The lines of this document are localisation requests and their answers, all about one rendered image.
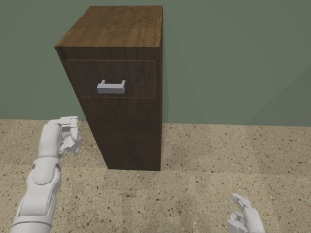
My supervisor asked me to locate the left robot forearm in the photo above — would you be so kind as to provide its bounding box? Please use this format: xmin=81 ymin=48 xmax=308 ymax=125
xmin=10 ymin=156 xmax=62 ymax=233

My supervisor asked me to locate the left robot hand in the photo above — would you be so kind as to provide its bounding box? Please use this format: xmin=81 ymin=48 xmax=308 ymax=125
xmin=38 ymin=116 xmax=82 ymax=160

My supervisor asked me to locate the cabinet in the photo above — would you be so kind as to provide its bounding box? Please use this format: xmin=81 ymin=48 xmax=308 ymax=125
xmin=54 ymin=5 xmax=163 ymax=171

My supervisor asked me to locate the drawer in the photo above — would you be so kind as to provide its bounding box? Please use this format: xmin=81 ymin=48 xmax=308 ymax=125
xmin=67 ymin=59 xmax=156 ymax=98

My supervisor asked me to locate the right robot hand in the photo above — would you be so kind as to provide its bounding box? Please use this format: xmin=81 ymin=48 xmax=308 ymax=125
xmin=227 ymin=193 xmax=266 ymax=233

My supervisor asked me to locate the handle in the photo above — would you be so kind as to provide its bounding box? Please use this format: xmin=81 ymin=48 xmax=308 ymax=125
xmin=97 ymin=80 xmax=126 ymax=94

